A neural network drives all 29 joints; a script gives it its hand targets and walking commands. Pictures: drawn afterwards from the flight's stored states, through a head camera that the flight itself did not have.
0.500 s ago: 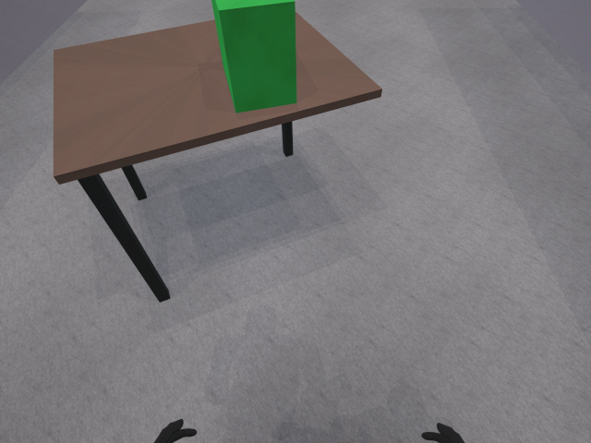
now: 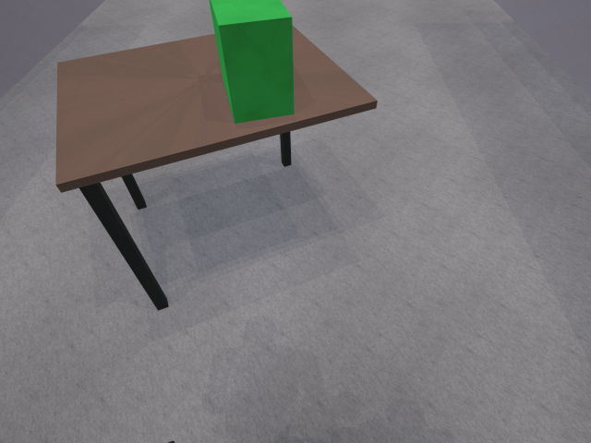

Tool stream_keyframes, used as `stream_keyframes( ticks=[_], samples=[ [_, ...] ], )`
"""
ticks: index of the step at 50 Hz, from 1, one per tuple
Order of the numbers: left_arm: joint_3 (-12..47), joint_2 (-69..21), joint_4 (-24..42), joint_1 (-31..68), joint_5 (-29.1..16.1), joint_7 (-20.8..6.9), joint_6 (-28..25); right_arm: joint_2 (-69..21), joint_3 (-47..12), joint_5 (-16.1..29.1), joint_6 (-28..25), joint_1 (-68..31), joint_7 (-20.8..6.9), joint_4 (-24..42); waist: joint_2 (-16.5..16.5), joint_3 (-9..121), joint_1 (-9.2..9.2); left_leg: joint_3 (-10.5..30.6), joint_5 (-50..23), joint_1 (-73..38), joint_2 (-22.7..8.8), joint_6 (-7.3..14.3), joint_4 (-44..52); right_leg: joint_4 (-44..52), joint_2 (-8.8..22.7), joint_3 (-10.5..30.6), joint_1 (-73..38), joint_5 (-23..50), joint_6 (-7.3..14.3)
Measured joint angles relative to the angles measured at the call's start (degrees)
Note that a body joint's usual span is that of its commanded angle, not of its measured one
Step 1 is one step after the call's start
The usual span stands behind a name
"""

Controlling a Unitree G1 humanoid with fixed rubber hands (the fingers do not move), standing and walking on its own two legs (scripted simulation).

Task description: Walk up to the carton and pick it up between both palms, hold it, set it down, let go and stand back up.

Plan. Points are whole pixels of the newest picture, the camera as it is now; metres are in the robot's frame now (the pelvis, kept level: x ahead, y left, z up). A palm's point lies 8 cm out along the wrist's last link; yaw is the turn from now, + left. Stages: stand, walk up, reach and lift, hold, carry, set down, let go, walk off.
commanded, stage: stand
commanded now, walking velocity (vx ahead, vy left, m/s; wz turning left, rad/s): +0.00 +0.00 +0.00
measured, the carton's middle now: (251, 53) +1.04 +0.16 +0.05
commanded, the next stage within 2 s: walk up in 0.48 s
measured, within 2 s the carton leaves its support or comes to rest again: neither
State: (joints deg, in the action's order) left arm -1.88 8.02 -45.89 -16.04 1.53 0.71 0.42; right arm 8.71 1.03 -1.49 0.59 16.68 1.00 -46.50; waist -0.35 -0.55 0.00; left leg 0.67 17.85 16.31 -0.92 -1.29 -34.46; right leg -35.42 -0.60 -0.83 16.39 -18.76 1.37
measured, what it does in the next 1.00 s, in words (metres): steps to the left: left foot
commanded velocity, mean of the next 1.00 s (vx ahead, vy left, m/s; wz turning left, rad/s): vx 0.00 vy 0.00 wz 0.00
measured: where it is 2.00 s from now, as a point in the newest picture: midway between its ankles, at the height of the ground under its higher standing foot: (280, 368)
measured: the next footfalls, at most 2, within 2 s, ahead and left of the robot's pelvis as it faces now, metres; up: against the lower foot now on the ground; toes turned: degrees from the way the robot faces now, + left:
left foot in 1.00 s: +0.17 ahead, +0.21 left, +0.00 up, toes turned +8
right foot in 1.50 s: +0.43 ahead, -0.04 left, +0.00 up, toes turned -4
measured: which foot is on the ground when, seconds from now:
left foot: down 0.00-0.72, up 0.74-0.98, down 1.00-1.00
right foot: down 0.00-1.00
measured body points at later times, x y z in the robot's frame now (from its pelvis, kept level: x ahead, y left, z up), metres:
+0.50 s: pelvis +0.00 +0.01 +0.01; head +0.01 +0.00 +0.46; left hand +0.03 +0.23 -0.14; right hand +0.03 -0.22 -0.15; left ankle +0.01 +0.14 -0.73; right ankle +0.00 -0.10 -0.73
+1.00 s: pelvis +0.06 +0.08 -0.01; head +0.05 +0.10 +0.44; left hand -0.02 +0.32 -0.17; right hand +0.11 -0.19 -0.13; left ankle +0.13 +0.21 -0.73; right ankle +0.00 -0.10 -0.72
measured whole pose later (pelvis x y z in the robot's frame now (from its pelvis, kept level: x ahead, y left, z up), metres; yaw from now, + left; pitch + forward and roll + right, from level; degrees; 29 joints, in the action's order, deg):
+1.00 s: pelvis +0.06 +0.08 -0.01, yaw +5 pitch -4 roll -1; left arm -2.8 12.4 -62.0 -26.1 4.1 0.7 -1.3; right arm 13.5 4.6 -2.8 -3.5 22.9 -1.4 -51.0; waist 1.2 -1.7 0.5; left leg -1.7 14.7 20.4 -3.0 0.0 -37.6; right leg -35.8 6.0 -3.2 5.0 -28.6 1.4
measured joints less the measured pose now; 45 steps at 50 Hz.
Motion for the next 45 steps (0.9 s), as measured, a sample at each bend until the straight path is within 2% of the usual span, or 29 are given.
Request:
stream_keyframes(
  ticks=[34, 37, 39, 42, 45],
  samples=[
    [-0.95, -1.54, -13.62, -1.29, -0.69, 1.3, -0.5, -2.1, 0.85, 0.46, -0.63, 0.85, 1.03, -13.36, -0.02, -1.74, 0.21, -0.53, -2.84, -5.35, 0.13, 0.64, 6.64, 7.55, 0.13, 0.51, -5.63, 3.49, -0.68],
    [-0.78, -1.35, -12.98, -2.97, 1.26, 0.68, -1.34, -1.7, 0.96, -0.72, -0.86, 3.16, -0.14, -12.87, -0.37, -0.57, -0.08, 0.39, 7.69, -3.31, 0.52, 1.84, 0.28, 5.93, 0.27, -0.69, -6.07, -2.14, 0.66],
    [-0.83, -0.76, -12.94, -4.13, 1.69, 0.8, -2.05, -0.9, 1.24, -1.65, -0.51, 4.74, -0.92, -12.67, -0.11, 0.43, 0.51, -0.85, 11.79, -0.1, 0.83, 1.52, -7.54, 6.17, 1.03, -1.53, -6.85, -2.98, 1.37],
    [-1.07, 0.39, -13.55, -6.05, 1.92, 1.2, -3.01, 0.78, 1.83, -2.37, -0.77, 5.54, -1.97, -11.33, 0.59, 0.53, 1.84, -2.47, 11.27, 4.93, 0.25, 0.9, -15.1, 7.99, 2.51, -1.88, -8.57, -1.0, 1.43],
    [-1.2, 1.63, -14.81, -8.15, 1.98, 1.17, -3.39, 2.73, 2.38, -2.16, -1.78, 4.9, -2.83, -9.11, 0.9, -0.51, 2.25, -1.81, 7.32, 7.5, -1.51, 0.59, -13.7, 9.91, 3.72, -1.96, -11.19, 0.6, -0.14]
  ],
)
